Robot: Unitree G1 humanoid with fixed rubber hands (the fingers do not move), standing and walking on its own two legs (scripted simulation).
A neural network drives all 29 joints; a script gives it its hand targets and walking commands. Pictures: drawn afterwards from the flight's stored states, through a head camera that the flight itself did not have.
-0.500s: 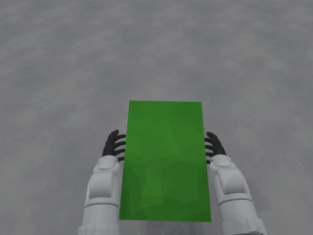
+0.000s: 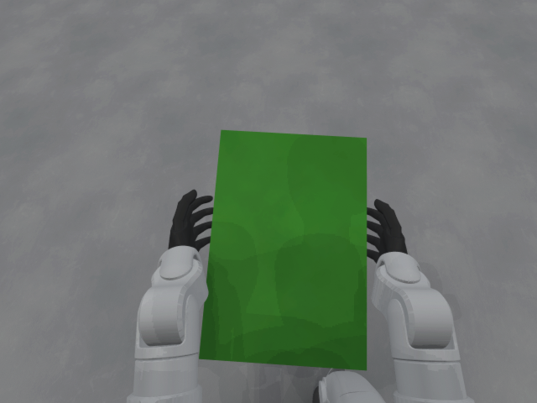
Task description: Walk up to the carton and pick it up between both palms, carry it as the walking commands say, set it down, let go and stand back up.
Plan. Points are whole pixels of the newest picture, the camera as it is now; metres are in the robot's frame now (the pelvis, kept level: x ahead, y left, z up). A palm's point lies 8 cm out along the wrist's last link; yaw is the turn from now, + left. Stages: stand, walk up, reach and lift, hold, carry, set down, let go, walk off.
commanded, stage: carry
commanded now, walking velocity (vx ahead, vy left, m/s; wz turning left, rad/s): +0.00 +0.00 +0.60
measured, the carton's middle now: (284, 246) +0.34 -0.01 -0.03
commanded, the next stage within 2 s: none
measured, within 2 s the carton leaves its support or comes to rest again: neither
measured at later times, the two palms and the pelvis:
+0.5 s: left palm (119, 177) +0.44 +0.24 +0.07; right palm (286, 131) +0.51 -0.02 +0.07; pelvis +0.19 +0.03 -0.02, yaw +16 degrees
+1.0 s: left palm (43, 202) +0.38 +0.32 +0.10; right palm (216, 122) +0.52 +0.09 +0.09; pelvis +0.20 +0.05 +0.00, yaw +34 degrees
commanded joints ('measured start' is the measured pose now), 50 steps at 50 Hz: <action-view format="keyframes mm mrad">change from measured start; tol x32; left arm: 1 -84 -907 -645 -52 -276 225 -294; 50 -531 -1076 -540 164 -323 450 -337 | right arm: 1 -444 863 737 -277 375 185 369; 50 -795 1025 601 55 406 421 410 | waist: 1 57 -121 -680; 3 51 -491 -681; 16 42 -269 -426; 21 15 329 -484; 37 57 142 -635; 40 56 -412 -557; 50 22 -205 -332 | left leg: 1 -122 75 -32 384 888 -63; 2 -472 -48 27 630 -67 -90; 4 -695 -2 -44 629 -272 -68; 18 -62 22 149 -53 501 1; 21 246 477 -580 -155 1348 282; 25 46 301 -374 -284 385 150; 29 -46 215 -299 -402 98 12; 37 -99 93 -148 -389 400 -169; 42 -459 36 -21 396 44 -47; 50 -156 13 118 -113 278 -38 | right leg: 1 703 -207 112 -185 1339 -143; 2 980 -411 292 -107 2037 -269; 9 613 -341 166 -260 1187 -160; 18 411 -256 -162 25 918 -35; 21 -70 32 -38 606 -363 49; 38 746 -126 29 -483 -11 -35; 41 579 -472 195 -291 730 -209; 50 385 -330 -123 -39 854 -30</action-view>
